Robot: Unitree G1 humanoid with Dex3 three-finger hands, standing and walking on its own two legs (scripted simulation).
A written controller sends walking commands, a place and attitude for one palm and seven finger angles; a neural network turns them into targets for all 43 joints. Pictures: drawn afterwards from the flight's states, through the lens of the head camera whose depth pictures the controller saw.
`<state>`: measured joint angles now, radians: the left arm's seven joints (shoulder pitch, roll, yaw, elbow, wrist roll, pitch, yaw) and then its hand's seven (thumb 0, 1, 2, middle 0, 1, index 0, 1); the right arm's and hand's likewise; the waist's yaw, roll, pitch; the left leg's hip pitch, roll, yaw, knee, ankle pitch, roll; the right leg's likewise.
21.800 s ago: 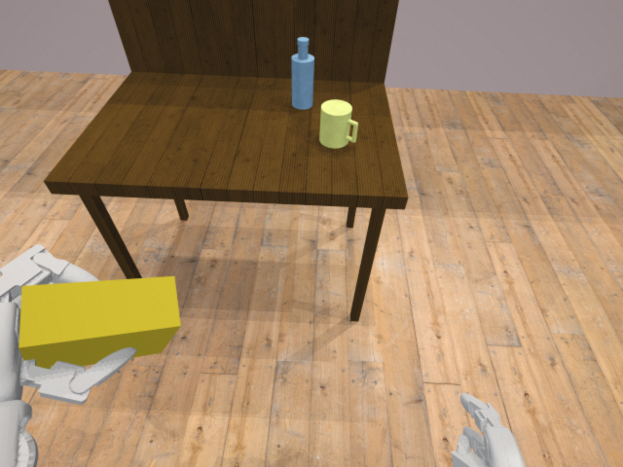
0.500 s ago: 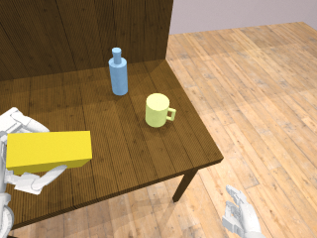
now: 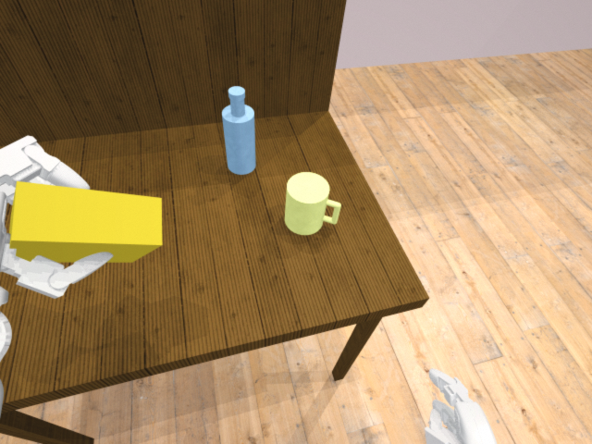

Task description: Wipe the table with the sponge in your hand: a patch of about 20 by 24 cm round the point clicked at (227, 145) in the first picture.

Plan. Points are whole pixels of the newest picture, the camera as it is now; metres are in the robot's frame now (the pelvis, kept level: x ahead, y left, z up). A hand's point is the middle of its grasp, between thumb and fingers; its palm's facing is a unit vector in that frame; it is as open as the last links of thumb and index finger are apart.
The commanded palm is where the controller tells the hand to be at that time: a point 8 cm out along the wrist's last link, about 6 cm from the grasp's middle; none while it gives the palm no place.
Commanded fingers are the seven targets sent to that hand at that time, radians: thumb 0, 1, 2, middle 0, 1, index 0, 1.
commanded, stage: turn the palm down, sponge in hand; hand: left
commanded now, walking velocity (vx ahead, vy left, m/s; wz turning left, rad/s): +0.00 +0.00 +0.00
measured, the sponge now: (106, 230) +0.28 +0.25 +0.16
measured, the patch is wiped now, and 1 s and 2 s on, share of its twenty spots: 0.00 0.00 0.00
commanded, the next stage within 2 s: none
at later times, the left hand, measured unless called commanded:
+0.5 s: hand (80, 285) +0.23 +0.26 +0.14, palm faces +0.36 -0.56 -0.75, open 9.6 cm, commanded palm +0.18 +0.26 +0.17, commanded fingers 0.00 0.10 1.30 -1.20 -1.60 -1.20 -1.60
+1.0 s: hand (88, 301) +0.22 +0.26 +0.10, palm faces +0.17 -0.38 -0.91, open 9.6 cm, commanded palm +0.20 +0.26 +0.17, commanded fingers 0.00 0.10 1.30 -1.20 -1.60 -1.20 -1.60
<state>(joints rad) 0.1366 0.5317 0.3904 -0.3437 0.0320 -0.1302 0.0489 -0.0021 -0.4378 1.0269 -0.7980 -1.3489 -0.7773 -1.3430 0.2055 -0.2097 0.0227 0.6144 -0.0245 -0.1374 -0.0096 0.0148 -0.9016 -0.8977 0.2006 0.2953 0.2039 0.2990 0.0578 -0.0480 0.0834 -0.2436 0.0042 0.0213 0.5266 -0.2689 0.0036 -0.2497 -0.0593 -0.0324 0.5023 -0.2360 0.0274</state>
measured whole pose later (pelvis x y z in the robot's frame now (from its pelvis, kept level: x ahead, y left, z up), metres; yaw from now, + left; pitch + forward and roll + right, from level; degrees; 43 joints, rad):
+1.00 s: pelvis +0.02 -0.03 -0.01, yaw +1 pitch +3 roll +0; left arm 0.40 0.55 0.22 -0.33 0.46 0.06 0.08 0.00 -0.43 1.03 -0.79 -1.36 -0.77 -1.35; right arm 0.17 -0.27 -0.02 0.59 0.02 -0.06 -0.09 0.02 -0.90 -0.90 0.20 0.30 0.20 0.30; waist 0.09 0.08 -0.03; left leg -0.35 0.04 -0.02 0.66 -0.36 -0.03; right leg -0.35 -0.03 -0.07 0.65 -0.34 0.00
